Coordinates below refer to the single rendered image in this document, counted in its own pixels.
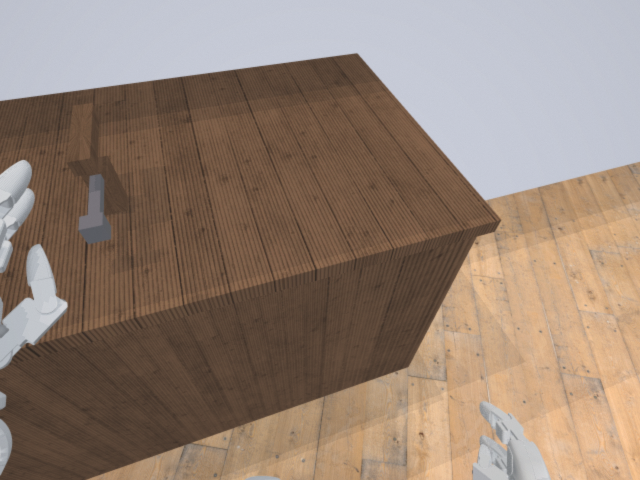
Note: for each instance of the right robot hand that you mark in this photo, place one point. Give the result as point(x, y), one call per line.
point(521, 461)

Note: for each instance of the left robot hand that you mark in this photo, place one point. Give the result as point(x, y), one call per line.
point(31, 319)

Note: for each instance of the tap lever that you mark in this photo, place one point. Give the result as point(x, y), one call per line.
point(95, 227)

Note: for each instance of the counter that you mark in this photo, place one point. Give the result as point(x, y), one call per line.
point(278, 234)

